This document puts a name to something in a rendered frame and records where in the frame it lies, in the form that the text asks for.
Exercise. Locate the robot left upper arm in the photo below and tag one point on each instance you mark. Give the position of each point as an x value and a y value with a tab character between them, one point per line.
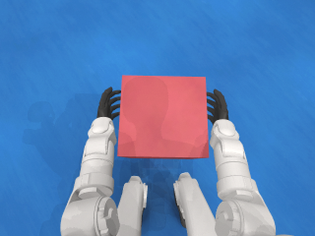
97	216

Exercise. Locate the right robot thigh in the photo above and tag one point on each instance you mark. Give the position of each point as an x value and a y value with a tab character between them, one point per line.
199	218

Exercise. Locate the robot left forearm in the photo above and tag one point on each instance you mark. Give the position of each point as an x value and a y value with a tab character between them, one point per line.
95	177

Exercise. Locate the robot right forearm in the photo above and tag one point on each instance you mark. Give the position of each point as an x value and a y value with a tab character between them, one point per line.
234	179

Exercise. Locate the robot right upper arm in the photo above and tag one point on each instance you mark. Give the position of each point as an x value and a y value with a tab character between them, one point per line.
239	218

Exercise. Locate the carton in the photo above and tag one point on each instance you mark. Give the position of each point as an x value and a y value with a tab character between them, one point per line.
163	117

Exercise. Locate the robot left hand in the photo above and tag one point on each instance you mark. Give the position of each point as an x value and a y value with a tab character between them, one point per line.
105	109

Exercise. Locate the right robot foot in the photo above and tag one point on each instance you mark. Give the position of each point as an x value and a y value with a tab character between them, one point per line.
182	220

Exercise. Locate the robot right hand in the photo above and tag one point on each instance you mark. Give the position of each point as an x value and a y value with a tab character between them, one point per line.
219	105

